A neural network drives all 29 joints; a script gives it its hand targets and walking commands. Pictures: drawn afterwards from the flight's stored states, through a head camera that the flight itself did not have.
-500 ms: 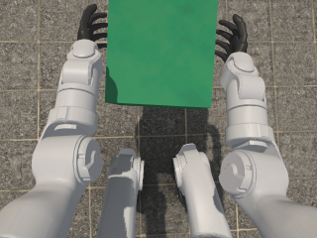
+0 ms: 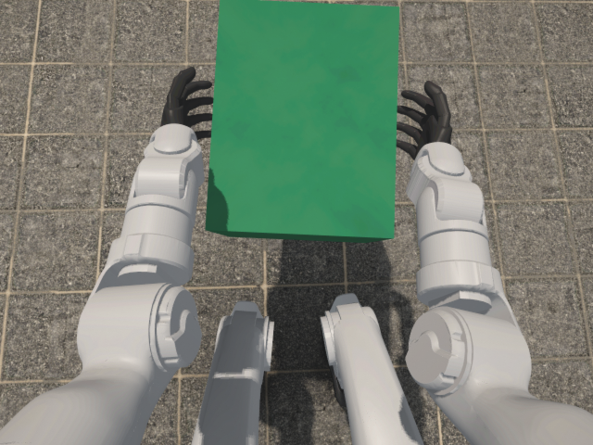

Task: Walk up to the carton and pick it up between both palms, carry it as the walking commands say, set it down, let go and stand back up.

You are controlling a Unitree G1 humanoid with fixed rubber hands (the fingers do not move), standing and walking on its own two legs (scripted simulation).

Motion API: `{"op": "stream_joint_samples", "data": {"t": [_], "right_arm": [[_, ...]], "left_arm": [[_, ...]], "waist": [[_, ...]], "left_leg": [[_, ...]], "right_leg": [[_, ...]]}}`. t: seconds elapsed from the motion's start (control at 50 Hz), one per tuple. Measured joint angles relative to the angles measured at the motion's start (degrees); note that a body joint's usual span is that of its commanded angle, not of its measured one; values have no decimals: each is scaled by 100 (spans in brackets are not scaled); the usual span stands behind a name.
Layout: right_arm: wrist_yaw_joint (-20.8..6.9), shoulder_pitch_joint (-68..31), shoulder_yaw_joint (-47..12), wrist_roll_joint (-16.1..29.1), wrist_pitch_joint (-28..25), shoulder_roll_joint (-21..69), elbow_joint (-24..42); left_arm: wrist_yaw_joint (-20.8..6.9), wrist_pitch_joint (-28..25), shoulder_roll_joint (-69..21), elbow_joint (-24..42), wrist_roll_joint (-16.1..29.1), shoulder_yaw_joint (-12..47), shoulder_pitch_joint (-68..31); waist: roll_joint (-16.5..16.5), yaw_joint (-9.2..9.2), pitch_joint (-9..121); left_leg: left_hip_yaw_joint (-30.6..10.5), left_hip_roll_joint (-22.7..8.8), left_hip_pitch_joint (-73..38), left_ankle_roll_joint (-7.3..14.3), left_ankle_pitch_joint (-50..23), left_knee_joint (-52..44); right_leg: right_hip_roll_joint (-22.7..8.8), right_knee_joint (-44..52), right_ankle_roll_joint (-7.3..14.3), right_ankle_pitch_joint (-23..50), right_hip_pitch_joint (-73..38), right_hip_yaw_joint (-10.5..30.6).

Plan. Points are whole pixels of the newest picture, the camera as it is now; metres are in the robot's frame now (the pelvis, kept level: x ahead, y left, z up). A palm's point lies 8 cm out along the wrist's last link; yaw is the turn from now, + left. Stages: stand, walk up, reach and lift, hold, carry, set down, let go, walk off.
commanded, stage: reach and lift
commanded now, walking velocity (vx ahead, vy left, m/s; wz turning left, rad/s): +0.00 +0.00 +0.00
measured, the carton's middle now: (302, 137) +0.53 -0.02 -0.14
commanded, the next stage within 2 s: none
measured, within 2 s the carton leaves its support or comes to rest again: neither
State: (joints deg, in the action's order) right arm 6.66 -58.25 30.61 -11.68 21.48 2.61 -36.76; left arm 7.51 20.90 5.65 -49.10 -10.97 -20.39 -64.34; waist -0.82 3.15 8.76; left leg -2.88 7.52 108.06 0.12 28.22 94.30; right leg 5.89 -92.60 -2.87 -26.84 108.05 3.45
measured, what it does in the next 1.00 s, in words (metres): rises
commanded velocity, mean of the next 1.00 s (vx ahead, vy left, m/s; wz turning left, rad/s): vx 0.00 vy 0.00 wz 0.00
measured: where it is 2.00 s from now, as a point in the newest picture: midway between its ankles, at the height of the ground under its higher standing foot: (296, 381)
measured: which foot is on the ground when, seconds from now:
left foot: down 0.00-1.00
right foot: down 0.00-1.00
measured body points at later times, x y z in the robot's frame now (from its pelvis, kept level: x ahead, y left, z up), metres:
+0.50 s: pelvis +0.02 +0.00 +0.06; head +0.23 +0.01 +0.46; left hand +0.50 +0.14 +0.00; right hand +0.47 -0.18 +0.01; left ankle +0.09 +0.10 -0.50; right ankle +0.11 -0.12 -0.50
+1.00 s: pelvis +0.05 +0.00 +0.13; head +0.22 +0.01 +0.55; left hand +0.48 +0.14 +0.08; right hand +0.45 -0.18 +0.08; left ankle +0.09 +0.10 -0.50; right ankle +0.11 -0.12 -0.50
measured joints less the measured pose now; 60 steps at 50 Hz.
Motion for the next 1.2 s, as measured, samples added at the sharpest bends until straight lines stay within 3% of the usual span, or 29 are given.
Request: {"op": "stream_joint_samples", "data": {"t": [0.34, 0.54, 0.78, 1.2], "right_arm": [[-76, 651, -32, -73, -71, 146, 110], [-273, 1076, -80, -114, -126, 217, 210], [-340, 1640, -184, -174, -175, 354, 424], [-392, 2575, -381, -277, -271, 657, 766]], "left_arm": [[18, -63, -234, 123, 5, 60, 622], [-51, -109, -382, 307, -41, 28, 1064], [-336, -166, -545, 576, -130, -35, 1629], [-544, -308, -824, 1006, -317, -98, 2605]], "waist": [[-31, -5, 220], [-28, 2, 290], [-29, 20, 308], [26, 34, 174]], "left_leg": [[-77, 22, -927, 38, -81, -755], [-116, 18, -1587, 57, -157, -1305], [-179, 0, -2484, 69, -287, -2063], [-307, -95, -4227, 73, -671, -3595]], "right_leg": [[-29, 758, 13, 60, -942, 51], [-49, 1296, 34, 128, -1598, 94], [-76, 2035, 77, 250, -2484, 136], [-102, 3574, 157, 653, -4219, 205]]}}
